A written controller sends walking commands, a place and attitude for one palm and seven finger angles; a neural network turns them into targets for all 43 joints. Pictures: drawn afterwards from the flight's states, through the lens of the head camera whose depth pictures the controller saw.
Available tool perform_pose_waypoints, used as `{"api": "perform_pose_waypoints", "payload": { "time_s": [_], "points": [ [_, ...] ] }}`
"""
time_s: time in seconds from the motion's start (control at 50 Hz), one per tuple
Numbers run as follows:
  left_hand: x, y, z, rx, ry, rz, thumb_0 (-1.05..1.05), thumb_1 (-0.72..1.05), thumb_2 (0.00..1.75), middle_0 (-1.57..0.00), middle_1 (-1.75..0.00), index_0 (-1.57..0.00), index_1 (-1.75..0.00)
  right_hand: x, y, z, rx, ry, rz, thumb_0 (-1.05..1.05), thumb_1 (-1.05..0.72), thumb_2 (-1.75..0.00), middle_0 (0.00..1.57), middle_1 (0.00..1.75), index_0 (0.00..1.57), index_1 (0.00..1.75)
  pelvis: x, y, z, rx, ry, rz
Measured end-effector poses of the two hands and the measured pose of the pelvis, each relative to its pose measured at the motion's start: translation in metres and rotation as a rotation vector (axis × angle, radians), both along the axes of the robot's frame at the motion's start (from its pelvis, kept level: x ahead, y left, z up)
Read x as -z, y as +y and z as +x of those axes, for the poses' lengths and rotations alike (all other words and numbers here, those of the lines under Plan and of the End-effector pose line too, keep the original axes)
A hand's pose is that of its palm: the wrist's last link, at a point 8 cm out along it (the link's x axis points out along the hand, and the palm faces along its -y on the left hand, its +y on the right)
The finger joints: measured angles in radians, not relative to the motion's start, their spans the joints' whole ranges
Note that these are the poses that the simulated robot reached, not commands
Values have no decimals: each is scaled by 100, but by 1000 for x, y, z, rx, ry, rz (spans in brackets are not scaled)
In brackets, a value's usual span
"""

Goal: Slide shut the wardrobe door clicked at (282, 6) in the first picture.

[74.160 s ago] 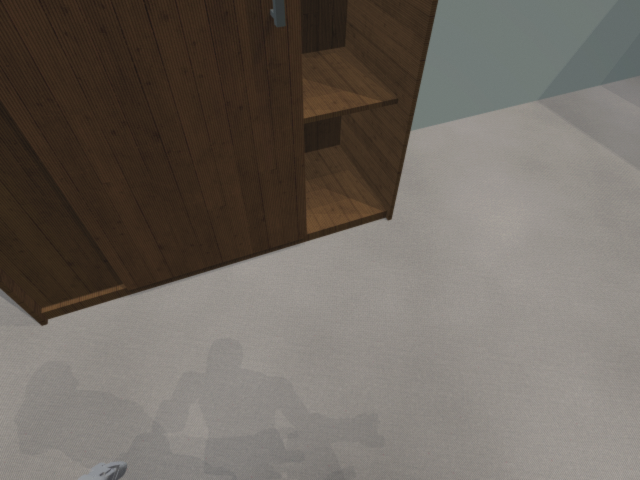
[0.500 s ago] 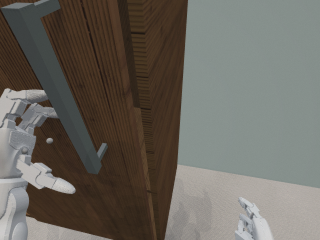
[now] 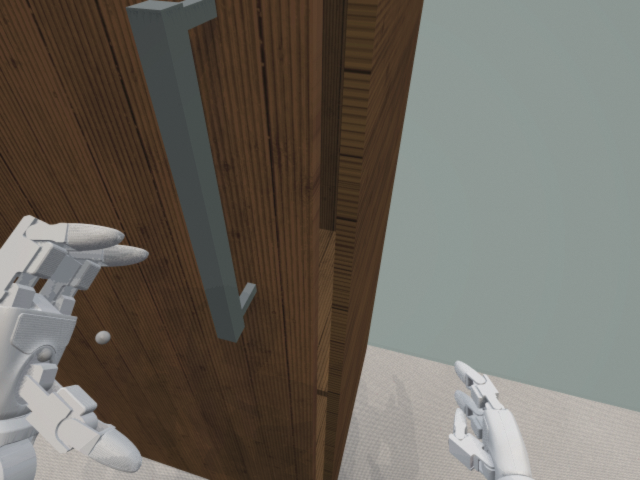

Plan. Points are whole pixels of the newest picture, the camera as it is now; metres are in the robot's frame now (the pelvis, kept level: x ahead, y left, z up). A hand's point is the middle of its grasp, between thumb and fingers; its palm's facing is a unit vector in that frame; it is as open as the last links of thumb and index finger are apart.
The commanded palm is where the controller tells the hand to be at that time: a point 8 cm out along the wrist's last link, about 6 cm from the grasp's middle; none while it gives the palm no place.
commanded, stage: slip the hand off the handle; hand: left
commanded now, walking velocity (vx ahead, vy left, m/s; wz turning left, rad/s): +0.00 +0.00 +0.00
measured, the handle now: (218, 205) +0.24 +0.14 +0.29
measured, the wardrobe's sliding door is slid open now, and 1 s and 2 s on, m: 0.02 0.02 0.02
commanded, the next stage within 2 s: draw the hand back to the body in 0.06 s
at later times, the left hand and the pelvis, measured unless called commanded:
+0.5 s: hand (103, 343) +0.15 +0.22 +0.21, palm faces +0.03 -0.96 -0.27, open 14.7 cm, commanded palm +0.09 +0.26 +0.22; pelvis +0.00 +0.00 +0.01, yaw -1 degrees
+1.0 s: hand (115, 329) +0.17 +0.23 +0.19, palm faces +0.41 -0.79 -0.46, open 12.6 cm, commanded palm +0.12 +0.27 +0.21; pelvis +0.01 -0.01 +0.01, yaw -1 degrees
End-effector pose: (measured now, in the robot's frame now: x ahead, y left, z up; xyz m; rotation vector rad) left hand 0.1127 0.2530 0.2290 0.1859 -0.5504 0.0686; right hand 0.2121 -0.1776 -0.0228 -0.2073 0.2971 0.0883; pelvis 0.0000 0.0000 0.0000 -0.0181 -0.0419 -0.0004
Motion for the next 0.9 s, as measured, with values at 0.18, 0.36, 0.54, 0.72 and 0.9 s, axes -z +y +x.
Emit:
{"api": "perform_pose_waypoints", "payload": {
  "time_s": [0.18, 0.36, 0.54, 0.72, 0.9],
  "points": [
    [1, 2, -18, -16, -3, -3, -1, -56, 20, -26, -115, -26, -115, 1, 11, -3, -34, -4, -1, 1, -90, -90, 21, 30, 20, 30, 2, 3, -7, -8, -9, -7],
    [17, 2, 5, -20, 386, 173, -1, -56, 20, -26, -115, -26, -115, 8, -5, -18, 78, 53, 61, 1, -90, -90, 21, 30, 20, 30, -3, 2, -7, 14, -10, 1],
    [12, 15, 12, -7, 436, 41, -1, -55, 20, -26, -115, -26, -115, 2, -35, -23, 147, -1, 53, 2, -90, -90, 21, 30, 20, 30, -7, -5, -2, 16, -15, 3],
    [22, 3, 17, -24, 468, 53, -1, -51, 23, -26, -112, -25, -112, -8, -56, -19, 155, -53, 25, 2, -90, -90, 20, 30, 20, 30, -6, -16, 1, 12, -16, 4],
    [18, 1, 9, -373, 308, 212, -1, -27, 34, -25, -98, -25, -98, 17, -58, -28, 180, 108, -8, 1, -91, -90, 20, 30, 20, 30, -9, -18, 0, 15, 14, -4]
  ]
}}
